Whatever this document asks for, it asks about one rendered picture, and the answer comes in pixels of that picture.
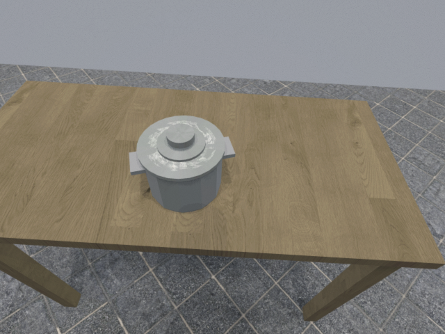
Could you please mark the table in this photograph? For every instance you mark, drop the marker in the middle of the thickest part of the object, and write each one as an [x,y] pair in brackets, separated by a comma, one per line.
[312,180]

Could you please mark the lid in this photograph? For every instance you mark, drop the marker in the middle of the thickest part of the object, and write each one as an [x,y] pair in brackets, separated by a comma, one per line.
[161,160]

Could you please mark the knob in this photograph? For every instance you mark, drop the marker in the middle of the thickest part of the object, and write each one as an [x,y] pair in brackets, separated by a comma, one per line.
[180,135]

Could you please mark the pot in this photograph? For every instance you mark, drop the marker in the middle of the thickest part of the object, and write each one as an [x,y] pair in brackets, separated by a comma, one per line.
[186,196]

